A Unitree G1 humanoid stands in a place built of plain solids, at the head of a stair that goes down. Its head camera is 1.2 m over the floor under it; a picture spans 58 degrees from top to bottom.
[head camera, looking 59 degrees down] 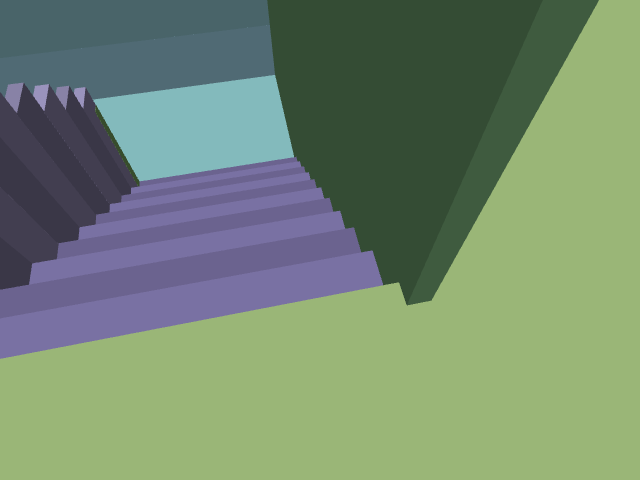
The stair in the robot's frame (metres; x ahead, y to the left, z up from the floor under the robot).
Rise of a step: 0.19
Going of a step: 0.23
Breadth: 1.47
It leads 12 degrees to the left of straight ahead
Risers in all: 11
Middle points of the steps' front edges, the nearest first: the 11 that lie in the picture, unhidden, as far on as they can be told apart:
0.42 0.48 0.00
0.65 0.53 -0.19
0.87 0.57 -0.39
1.10 0.62 -0.58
1.32 0.67 -0.78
1.55 0.71 -0.97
1.77 0.76 -1.17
2.00 0.81 -1.36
2.22 0.85 -1.56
2.45 0.90 -1.75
2.67 0.95 -1.95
